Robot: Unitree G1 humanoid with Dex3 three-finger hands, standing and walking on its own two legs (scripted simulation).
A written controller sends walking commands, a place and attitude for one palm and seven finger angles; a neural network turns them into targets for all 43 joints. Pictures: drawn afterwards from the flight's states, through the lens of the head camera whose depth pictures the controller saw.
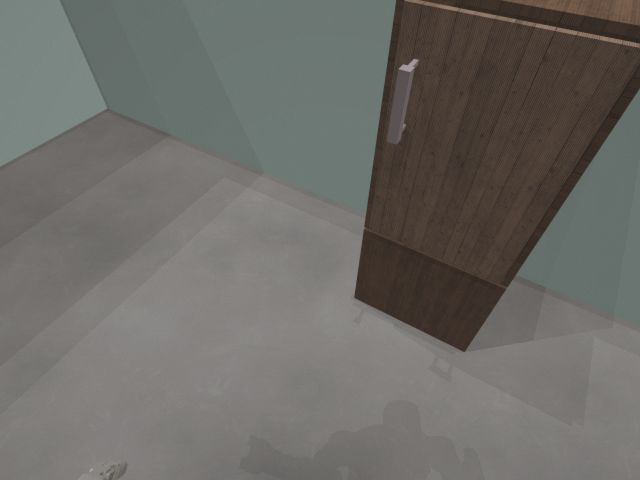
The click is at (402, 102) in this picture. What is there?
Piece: cupboard door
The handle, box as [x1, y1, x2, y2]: [387, 59, 418, 144]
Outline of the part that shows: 413,59 407,65 403,64 398,69 387,136 387,141 396,144 400,139 401,132 405,126 403,120 413,69 418,62 418,60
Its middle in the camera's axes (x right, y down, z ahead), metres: +0.17 -0.27 +0.78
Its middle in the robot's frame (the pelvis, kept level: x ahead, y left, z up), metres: +0.79 -0.13 +0.07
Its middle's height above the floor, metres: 0.85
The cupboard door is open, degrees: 0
